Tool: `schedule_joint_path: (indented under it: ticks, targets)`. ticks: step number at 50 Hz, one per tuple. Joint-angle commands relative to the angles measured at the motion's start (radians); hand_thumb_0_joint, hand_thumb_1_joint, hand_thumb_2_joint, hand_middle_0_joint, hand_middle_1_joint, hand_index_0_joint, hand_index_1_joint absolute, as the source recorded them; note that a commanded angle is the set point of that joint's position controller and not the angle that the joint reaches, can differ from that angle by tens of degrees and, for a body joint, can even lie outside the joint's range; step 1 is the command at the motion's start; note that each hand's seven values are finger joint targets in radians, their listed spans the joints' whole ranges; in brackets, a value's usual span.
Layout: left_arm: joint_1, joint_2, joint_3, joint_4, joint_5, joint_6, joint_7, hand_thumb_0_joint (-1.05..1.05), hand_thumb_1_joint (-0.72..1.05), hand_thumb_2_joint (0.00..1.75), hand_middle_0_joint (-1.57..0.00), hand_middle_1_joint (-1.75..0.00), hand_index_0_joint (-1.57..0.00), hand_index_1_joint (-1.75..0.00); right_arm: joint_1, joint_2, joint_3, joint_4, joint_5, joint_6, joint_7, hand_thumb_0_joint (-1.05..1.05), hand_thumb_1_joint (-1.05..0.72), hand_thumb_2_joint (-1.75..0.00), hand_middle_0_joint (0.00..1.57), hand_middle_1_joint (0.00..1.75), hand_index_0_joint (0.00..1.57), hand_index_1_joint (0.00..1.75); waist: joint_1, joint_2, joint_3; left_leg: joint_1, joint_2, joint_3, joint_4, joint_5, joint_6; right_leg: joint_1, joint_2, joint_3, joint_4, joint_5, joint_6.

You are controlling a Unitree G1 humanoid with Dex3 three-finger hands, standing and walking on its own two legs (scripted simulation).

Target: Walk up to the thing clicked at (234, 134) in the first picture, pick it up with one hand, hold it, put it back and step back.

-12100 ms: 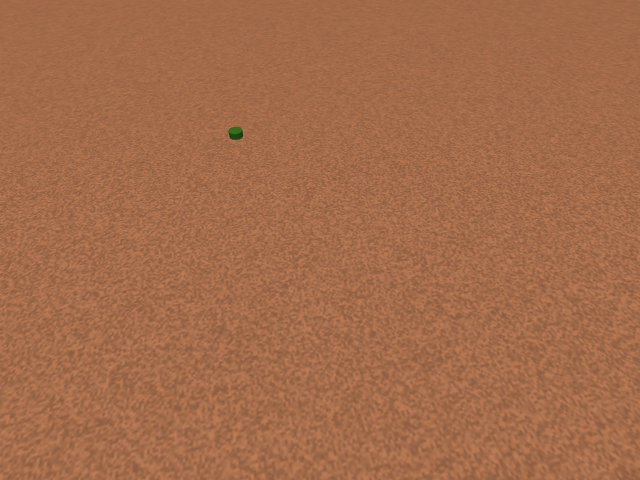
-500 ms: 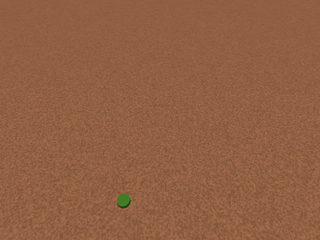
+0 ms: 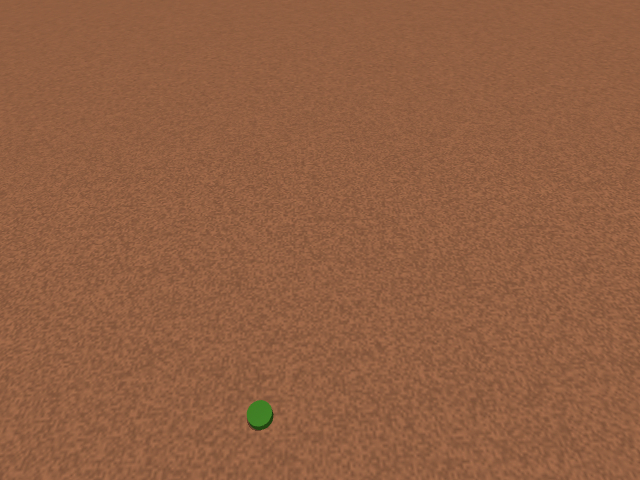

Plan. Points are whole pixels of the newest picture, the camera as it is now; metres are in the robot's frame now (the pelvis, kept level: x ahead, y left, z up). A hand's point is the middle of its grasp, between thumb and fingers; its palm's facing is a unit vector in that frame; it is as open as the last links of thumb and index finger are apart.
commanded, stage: walk up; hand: left
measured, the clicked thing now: (260, 414) +0.45 +0.24 -0.76
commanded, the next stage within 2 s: none
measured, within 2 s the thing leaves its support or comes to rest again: neither
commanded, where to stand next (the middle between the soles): +0.08 +0.01 m, yaw -2 degrees
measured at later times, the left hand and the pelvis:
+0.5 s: hand out of the picture +0.05 +0.29 -0.17, palm faces -0.02 -0.90 -0.44, open 7.4 cm; pelvis -0.07 +0.01 -0.03, yaw +2 degrees
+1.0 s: hand out of the picture +0.05 +0.27 -0.18, palm faces -0.09 -0.94 -0.33, open 7.4 cm; pelvis -0.03 +0.00 -0.03, yaw -3 degrees
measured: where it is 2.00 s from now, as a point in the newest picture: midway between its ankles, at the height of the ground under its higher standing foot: outside the picture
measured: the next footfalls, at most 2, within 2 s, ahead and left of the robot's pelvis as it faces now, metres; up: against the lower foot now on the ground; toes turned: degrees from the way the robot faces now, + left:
left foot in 0.58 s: -0.10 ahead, +0.16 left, +0.00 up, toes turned +2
right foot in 0.96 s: +0.06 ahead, -0.15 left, +0.00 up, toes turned -2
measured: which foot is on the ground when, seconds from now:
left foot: down 0.00-0.36, up 0.38-0.56, down 0.58-1.00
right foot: down 0.00-0.58, up 0.60-0.94, down 0.96-1.00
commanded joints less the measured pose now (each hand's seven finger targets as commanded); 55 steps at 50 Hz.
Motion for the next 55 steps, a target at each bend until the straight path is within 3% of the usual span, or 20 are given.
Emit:
schedule_joint_path:
  ticks: [1,9,15,19,23,27,28,29,30,31,35,39,43,46,48,49,50,51,52,55]
  targets:
    - [-0.045,0.206,0.032,-0.051,0.002,-0.014,0.021,0.0,0.9,0.9,-0.2,-0.3,-0.2,-0.3,-0.059,-0.224,-0.052,-0.051,-0.001,-0.026,-0.017,0.0,-0.9,-0.9,0.2,0.3,0.2,0.3,0.009,0.009,-0.077,-0.059,0.162,-0.121,-0.092,0.205,0.009,0.122,-0.121,0.11,-0.028,0.147,-0.016]
    - [-0.053,0.252,0.062,-0.104,-0.01,0.017,0.046,0.0,0.9,0.9,-0.2,-0.3,-0.2,-0.3,-0.072,-0.267,-0.097,-0.101,0.011,0.017,-0.015,0.0,-0.9,-0.9,0.2,0.3,0.2,0.3,-0.006,0.019,-0.1,-0.034,0.159,-0.092,0.065,0.555,0.044,0.053,-0.107,0.07,0.153,0.355,-0.042]
    - [-0.025,0.263,0.068,-0.155,0.006,0.046,0.048,0.0,0.9,0.9,-0.2,-0.3,-0.2,-0.3,-0.103,-0.257,-0.116,-0.197,0.004,0.056,-0.004,0.0,-0.9,-0.9,0.2,0.3,0.2,0.3,0.0,0.026,-0.149,-0.125,0.13,-0.095,0.196,0.322,0.079,0.031,-0.125,0.101,0.22,0.187,-0.089]
    - [-0.033,0.356,0.102,-0.212,0.037,0.04,0.056,0.0,0.9,0.9,-0.2,-0.3,-0.2,-0.3,-0.016,-0.224,-0.113,-0.23,-0.012,0.089,0.004,0.0,-0.9,-0.9,0.2,0.3,0.2,0.3,0.024,-0.2,-0.145,-0.222,-0.039,-0.074,0.745,-0.371,-0.013,-0.062,-0.442,0.459,-0.022,0.228,-0.297]
    - [-0.137,0.32,0.111,-0.271,0.058,0.04,0.062,0.0,0.9,0.9,-0.2,-0.3,-0.2,-0.3,0.091,-0.258,-0.133,-0.21,-0.007,0.08,0.023,0.0,-0.9,-0.9,0.2,0.3,0.2,0.3,-0.027,-0.162,-0.152,-0.187,0.014,-0.083,0.765,-0.294,-0.025,-0.163,-0.308,0.268,-0.012,-0.222,-0.221]
    - [-0.099,0.283,0.099,-0.268,0.089,0.074,0.022,0.0,0.9,0.9,-0.2,-0.3,-0.2,-0.3,0.294,-0.235,-0.133,-0.121,-0.01,0.02,0.018,0.0,-0.9,-0.9,0.2,0.3,0.2,0.3,-0.08,-0.197,-0.221,0.038,0.012,0.062,0.116,-0.302,-0.022,-0.159,-0.163,0.142,0.134,-0.609,-0.113]
    - [-0.088,0.251,0.096,-0.277,0.086,0.092,0.012,0.0,0.9,0.9,-0.2,-0.3,-0.2,-0.3,0.335,-0.234,-0.14,-0.105,-0.028,0.0,0.003,0.0,-0.9,-0.9,0.2,0.3,0.2,0.3,-0.112,-0.073,-0.16,0.167,0.034,-0.032,-0.054,-0.235,-0.008,-0.315,-0.096,0.095,0.352,-0.608,-0.094]
    - [-0.051,0.162,0.075,-0.298,0.07,0.098,0.008,0.0,0.9,0.9,-0.2,-0.3,-0.2,-0.3,0.305,-0.315,-0.15,-0.13,-0.061,-0.018,-0.015,0.0,-0.9,-0.9,0.2,0.3,0.2,0.3,-0.089,0.176,-0.049,0.168,0.189,-0.355,-0.153,-0.462,-0.015,-0.555,0.068,0.08,0.612,-0.55,-0.05]
    - [-0.045,0.196,0.087,-0.31,0.067,0.094,0.005,0.0,0.9,0.9,-0.2,-0.3,-0.2,-0.3,0.199,-0.414,-0.164,-0.189,-0.078,-0.033,-0.038,0.0,-0.9,-0.9,0.2,0.3,0.2,0.3,-0.049,0.13,0.059,0.038,0.408,-0.642,-0.174,-0.497,0.047,-0.703,0.087,0.171,0.727,-0.491,-0.023]
    - [-0.1,0.286,0.114,-0.305,0.074,0.09,0.003,0.0,0.9,0.9,-0.2,-0.3,-0.2,-0.3,0.132,-0.47,-0.169,-0.204,-0.041,-0.046,-0.049,0.0,-0.9,-0.9,0.2,0.3,0.2,0.3,-0.059,0.012,0.122,-0.117,0.497,-0.707,-0.224,-0.607,0.144,-0.631,-0.023,0.281,0.653,-0.372,-0.012]
    - [0.068,0.289,0.138,-0.239,0.047,0.09,-0.048,0.0,0.9,0.9,-0.2,-0.3,-0.2,-0.3,0.052,-0.369,-0.148,-0.198,-0.034,-0.092,-0.073,0.0,-0.9,-0.9,0.2,0.3,0.2,0.3,0.038,0.044,0.132,0.042,0.28,-0.218,-0.075,-0.047,0.053,-0.551,0.024,0.267,0.659,-0.113,0.0]
    - [-0.03,0.254,0.13,-0.281,0.04,0.08,-0.064,0.0,0.9,0.9,-0.2,-0.3,-0.2,-0.3,0.156,-0.321,-0.146,-0.196,-0.029,-0.102,-0.059,0.0,-0.9,-0.9,0.2,0.3,0.2,0.3,-0.039,0.14,0.139,-0.043,0.279,-0.153,-0.118,-0.045,0.104,-0.413,0.008,0.196,0.591,-0.103,0.02]
    - [-0.001,0.236,0.103,-0.27,0.022,0.051,-0.063,0.0,0.9,0.9,-0.2,-0.3,-0.2,-0.3,0.094,-0.316,-0.134,-0.241,-0.038,-0.087,-0.035,0.0,-0.9,-0.9,0.2,0.3,0.2,0.3,-0.025,0.236,0.142,-0.148,0.252,-0.061,-0.119,-0.159,0.121,-0.222,-0.02,0.074,0.41,-0.129,0.008]
    - [0.028,0.23,0.096,-0.256,0.026,0.026,-0.055,0.0,0.9,0.9,-0.2,-0.3,-0.2,-0.3,0.156,-0.308,-0.124,-0.244,-0.036,-0.06,-0.022,0.0,-0.9,-0.9,0.2,0.3,0.2,0.3,-0.039,0.239,0.097,-0.103,0.232,-0.013,0.043,0.075,0.128,-0.102,0.01,-0.024,0.263,-0.243,-0.014]
    - [0.228,0.257,0.116,-0.203,0.022,0.0,-0.034,0.0,0.9,0.9,-0.2,-0.3,-0.2,-0.3,0.226,-0.276,-0.107,-0.248,-0.023,-0.042,-0.017,0.0,-0.9,-0.9,0.2,0.3,0.2,0.3,0.032,0.042,-0.043,-0.067,0.163,0.052,0.449,0.304,0.098,0.126,0.06,-0.053,0.068,-0.174,-0.032]
    - [0.323,0.335,0.142,-0.187,0.028,-0.012,-0.023,0.0,0.9,0.9,-0.2,-0.3,-0.2,-0.3,0.28,-0.224,-0.089,-0.268,-0.01,-0.044,-0.017,0.0,-0.9,-0.9,0.2,0.3,0.2,0.3,0.06,-0.114,-0.143,-0.193,0.139,0.028,0.654,0.148,0.065,0.303,-0.033,0.127,0.086,-0.125,-0.064]
    - [0.349,0.4,0.153,-0.213,0.033,-0.023,-0.01,0.0,0.9,0.9,-0.2,-0.3,-0.2,-0.3,0.279,-0.18,-0.068,-0.32,0.005,-0.052,-0.011,0.0,-0.9,-0.9,0.2,0.3,0.2,0.3,0.057,-0.306,-0.163,-0.445,0.009,0.024,0.805,-0.307,0.02,0.424,-0.29,0.553,0.02,-0.066,-0.169]
    - [0.338,0.426,0.152,-0.225,0.02,-0.021,-0.01,0.0,0.9,0.9,-0.2,-0.3,-0.2,-0.3,0.216,-0.271,-0.092,-0.316,0.003,-0.048,-0.026,0.0,-0.9,-0.9,0.2,0.3,0.2,0.3,0.082,-0.228,-0.136,-0.489,0.011,-0.063,0.855,-0.371,0.024,0.338,-0.385,0.742,-0.039,0.002,-0.29]
    - [0.315,0.405,0.15,-0.237,0.006,-0.018,-0.009,0.0,0.9,0.9,-0.2,-0.3,-0.2,-0.3,0.172,-0.307,-0.105,-0.317,-0.003,-0.053,-0.03,0.0,-0.9,-0.9,0.2,0.3,0.2,0.3,0.072,-0.164,-0.07,-0.481,0.054,-0.092,0.888,-0.364,0.02,0.253,-0.4,0.701,-0.039,0.043,-0.332]
    - [0.209,0.318,0.113,-0.265,-0.004,-0.029,0.012,0.0,0.9,0.9,-0.2,-0.3,-0.2,-0.3,0.203,-0.268,-0.102,-0.293,0.015,-0.038,-0.018,0.0,-0.9,-0.9,0.2,0.3,0.2,0.3,-0.003,-0.102,0.02,-0.421,0.099,-0.098,0.785,-0.249,0.011,0.103,-0.248,0.318,0.034,0.235,-0.221]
